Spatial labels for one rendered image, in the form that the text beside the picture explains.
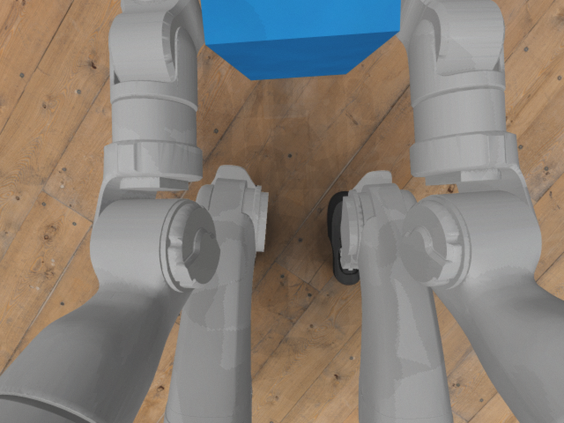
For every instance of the left robot forearm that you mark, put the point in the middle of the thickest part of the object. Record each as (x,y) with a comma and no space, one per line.
(153,47)

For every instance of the robot thigh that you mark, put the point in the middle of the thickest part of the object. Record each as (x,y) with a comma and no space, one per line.
(211,378)
(402,369)

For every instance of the left robot upper arm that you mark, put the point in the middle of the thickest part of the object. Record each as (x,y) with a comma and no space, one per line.
(97,363)

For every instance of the right robot thigh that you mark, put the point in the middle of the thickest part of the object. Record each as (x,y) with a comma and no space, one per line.
(402,369)

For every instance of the right robot forearm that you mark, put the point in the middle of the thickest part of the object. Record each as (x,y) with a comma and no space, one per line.
(457,81)

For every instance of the left robot thigh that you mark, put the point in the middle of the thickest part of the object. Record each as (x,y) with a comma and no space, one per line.
(211,378)

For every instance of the right robot upper arm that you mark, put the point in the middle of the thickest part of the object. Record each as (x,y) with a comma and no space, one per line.
(478,251)

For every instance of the carton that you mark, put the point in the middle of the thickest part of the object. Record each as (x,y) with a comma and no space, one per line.
(268,39)

